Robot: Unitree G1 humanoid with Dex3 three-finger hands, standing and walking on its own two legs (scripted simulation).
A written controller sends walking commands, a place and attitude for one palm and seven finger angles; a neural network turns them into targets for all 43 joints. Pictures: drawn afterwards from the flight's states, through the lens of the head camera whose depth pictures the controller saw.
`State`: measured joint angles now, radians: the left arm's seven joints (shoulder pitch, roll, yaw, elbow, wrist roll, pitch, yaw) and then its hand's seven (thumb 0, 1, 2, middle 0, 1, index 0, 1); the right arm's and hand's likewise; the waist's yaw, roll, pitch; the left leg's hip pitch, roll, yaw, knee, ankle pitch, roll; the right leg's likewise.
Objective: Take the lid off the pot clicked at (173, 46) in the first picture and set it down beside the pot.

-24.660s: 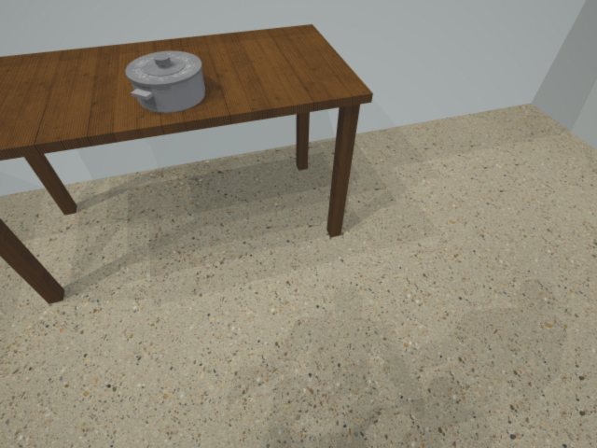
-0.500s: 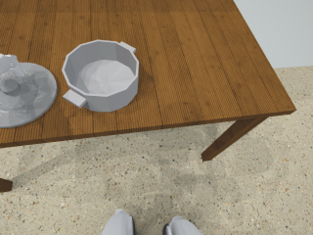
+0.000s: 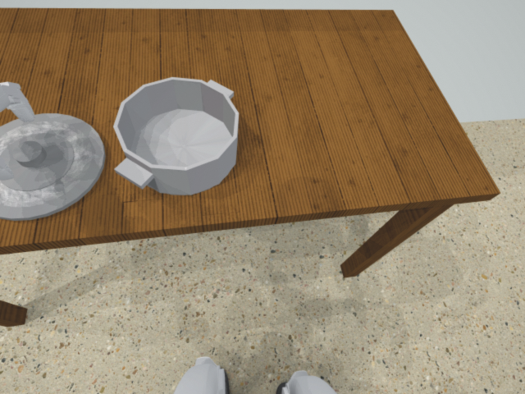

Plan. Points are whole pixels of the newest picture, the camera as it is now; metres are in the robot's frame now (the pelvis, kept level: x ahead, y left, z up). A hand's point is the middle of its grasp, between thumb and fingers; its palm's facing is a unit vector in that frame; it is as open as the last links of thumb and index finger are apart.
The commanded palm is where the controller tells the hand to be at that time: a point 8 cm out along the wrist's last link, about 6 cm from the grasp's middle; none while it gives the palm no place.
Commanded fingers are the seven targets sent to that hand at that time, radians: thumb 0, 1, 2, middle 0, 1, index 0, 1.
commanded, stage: raise the empty hand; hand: left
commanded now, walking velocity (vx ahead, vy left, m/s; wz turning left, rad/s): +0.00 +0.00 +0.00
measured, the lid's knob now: (30, 154) +0.49 +0.35 +0.00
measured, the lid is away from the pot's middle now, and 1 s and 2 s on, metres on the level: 0.24 0.24 0.24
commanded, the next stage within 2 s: draw the hand back to the body in 0.92 s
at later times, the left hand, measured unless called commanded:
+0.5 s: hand out of the picture +0.46 +0.36 +0.13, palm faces -0.39 -0.12 -0.91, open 11.0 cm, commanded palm +0.48 +0.35 +0.19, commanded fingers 0.00 0.04 0.55 -0.31 -0.92 -0.31 -0.92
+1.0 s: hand out of the picture +0.46 +0.36 +0.17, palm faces -0.38 -0.11 -0.92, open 11.0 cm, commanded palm +0.48 +0.35 +0.22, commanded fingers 0.00 0.04 0.55 -0.31 -0.92 -0.31 -0.92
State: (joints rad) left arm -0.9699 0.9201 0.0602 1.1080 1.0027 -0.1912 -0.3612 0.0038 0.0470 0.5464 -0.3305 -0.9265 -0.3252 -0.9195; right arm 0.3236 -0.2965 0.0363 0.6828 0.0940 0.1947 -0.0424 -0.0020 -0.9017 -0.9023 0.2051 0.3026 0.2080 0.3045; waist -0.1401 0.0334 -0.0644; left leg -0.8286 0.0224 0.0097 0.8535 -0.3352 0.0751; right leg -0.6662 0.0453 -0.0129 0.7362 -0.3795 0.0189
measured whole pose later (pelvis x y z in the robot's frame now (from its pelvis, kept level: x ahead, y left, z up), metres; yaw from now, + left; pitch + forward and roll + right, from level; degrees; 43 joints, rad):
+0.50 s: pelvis +0.00 +0.02 +0.02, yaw +1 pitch +14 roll -4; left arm -1.00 0.87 0.01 1.06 0.97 -0.17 -0.40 0.00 0.05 0.55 -0.33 -0.93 -0.33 -0.92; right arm 0.33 -0.31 0.02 0.69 0.10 0.19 -0.04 0.00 -0.90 -0.90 0.20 0.30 0.21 0.30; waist -0.11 0.04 -0.06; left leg -0.68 -0.01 0.03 0.72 -0.28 0.10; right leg -0.52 0.02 0.01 0.60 -0.33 0.01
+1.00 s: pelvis +0.00 +0.02 +0.03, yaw +1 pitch +11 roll -4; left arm -1.08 0.85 -0.06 1.07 0.96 -0.12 -0.44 0.00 0.05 0.55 -0.33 -0.93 -0.33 -0.92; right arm 0.32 -0.31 0.01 0.69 0.10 0.16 -0.03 0.00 -0.90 -0.90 0.20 0.30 0.21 0.30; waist -0.10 0.04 -0.04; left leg -0.58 -0.03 0.03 0.63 -0.24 0.10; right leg -0.43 0.00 0.01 0.52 -0.29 0.00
